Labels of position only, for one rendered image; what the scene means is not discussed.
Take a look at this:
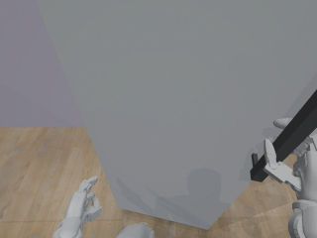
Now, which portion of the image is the left robot thigh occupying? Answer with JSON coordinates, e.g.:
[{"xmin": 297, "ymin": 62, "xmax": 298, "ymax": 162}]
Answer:
[{"xmin": 115, "ymin": 223, "xmax": 155, "ymax": 238}]

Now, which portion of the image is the left robot hand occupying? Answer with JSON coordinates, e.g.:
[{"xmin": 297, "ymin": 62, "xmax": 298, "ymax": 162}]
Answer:
[{"xmin": 64, "ymin": 176, "xmax": 102, "ymax": 225}]

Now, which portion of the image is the right robot hand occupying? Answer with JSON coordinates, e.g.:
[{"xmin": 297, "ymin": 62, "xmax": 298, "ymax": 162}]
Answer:
[{"xmin": 263, "ymin": 118, "xmax": 317, "ymax": 202}]

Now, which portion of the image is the robot right forearm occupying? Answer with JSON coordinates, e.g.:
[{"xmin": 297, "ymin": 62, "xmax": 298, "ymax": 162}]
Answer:
[{"xmin": 287, "ymin": 199, "xmax": 317, "ymax": 238}]

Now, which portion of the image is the handle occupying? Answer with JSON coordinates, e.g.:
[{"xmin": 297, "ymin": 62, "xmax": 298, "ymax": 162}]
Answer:
[{"xmin": 250, "ymin": 89, "xmax": 317, "ymax": 182}]

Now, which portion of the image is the fridge door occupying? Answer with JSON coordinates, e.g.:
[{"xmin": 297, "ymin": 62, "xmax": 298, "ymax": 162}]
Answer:
[{"xmin": 36, "ymin": 0, "xmax": 317, "ymax": 230}]

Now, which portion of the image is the robot left forearm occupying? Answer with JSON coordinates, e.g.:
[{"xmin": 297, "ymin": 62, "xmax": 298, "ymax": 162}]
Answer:
[{"xmin": 53, "ymin": 217, "xmax": 83, "ymax": 238}]

